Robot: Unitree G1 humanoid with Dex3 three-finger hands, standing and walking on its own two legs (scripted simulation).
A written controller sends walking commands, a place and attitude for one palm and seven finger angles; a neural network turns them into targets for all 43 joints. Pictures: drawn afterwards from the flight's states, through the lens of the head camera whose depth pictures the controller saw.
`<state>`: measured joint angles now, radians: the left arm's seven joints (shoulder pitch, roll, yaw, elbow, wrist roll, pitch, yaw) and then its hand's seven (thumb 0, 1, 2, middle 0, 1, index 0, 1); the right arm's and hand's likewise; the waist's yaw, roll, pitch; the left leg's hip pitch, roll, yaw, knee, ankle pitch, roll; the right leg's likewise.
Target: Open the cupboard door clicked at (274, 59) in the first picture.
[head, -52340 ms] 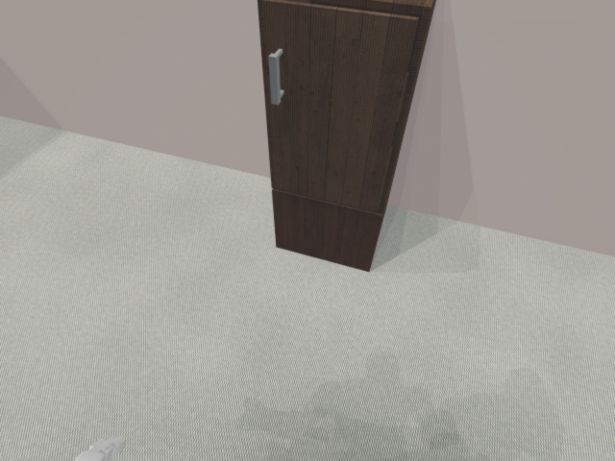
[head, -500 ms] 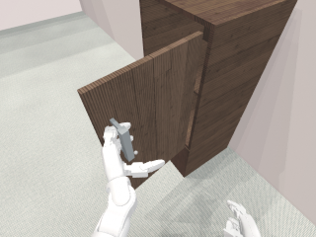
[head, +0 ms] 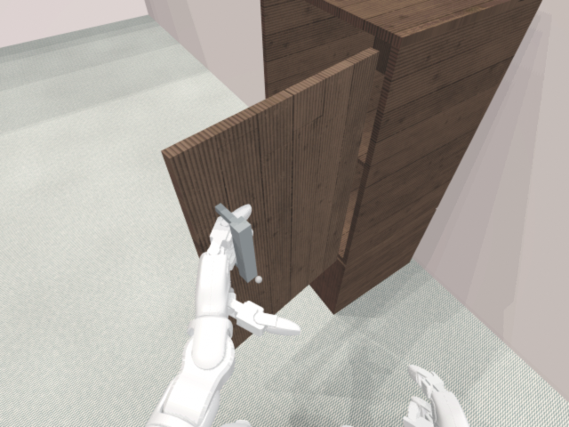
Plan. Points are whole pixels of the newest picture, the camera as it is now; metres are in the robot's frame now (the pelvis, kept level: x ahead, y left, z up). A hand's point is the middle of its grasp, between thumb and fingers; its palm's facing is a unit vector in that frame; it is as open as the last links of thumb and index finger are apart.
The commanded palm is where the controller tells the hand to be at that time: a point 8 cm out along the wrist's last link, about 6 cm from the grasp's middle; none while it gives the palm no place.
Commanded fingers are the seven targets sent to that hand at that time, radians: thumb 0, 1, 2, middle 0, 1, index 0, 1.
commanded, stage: slide the hand sideways off the handle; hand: left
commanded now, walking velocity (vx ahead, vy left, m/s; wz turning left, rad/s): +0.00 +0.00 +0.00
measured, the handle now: (236, 243) +0.36 +0.10 +0.06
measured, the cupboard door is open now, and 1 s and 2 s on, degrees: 99 100 100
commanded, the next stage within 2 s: draw the hand back to the body in 1.08 s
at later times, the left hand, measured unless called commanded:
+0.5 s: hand (235, 310) +0.26 +0.08 +0.06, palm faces -0.06 -1.00 -0.01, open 16.3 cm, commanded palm +0.23 +0.14 +0.07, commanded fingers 0.00 -0.50 0.30 -0.15 -0.30 -0.15 -0.30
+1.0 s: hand (208, 340) +0.22 +0.11 +0.07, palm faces -0.03 -1.00 -0.03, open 16.3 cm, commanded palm +0.19 +0.17 +0.07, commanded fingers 0.00 -0.50 0.30 -0.15 -0.30 -0.15 -0.30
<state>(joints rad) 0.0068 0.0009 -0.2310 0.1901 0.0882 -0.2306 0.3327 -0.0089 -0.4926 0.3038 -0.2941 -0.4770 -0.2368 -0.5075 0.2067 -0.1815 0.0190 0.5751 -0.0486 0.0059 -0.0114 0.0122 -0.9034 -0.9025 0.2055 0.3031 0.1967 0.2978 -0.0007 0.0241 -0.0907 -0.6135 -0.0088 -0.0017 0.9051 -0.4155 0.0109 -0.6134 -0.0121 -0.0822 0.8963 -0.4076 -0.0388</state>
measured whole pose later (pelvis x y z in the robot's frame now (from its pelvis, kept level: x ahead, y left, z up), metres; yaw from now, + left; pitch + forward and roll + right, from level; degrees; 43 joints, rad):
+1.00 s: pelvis +0.02 -0.01 -0.01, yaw +0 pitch +10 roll +0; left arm 0.58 0.14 -0.08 -0.29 -0.13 -0.30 -0.08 -0.01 -0.50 0.30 -0.15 -0.30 -0.15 -0.30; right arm 0.27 -0.22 0.01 0.43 0.00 -0.11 -0.03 0.01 -0.90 -0.90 0.21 0.30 0.20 0.30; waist 0.01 0.05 -0.11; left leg -0.68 0.01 -0.01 1.01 -0.50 0.00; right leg -0.68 0.00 -0.09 0.99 -0.49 -0.05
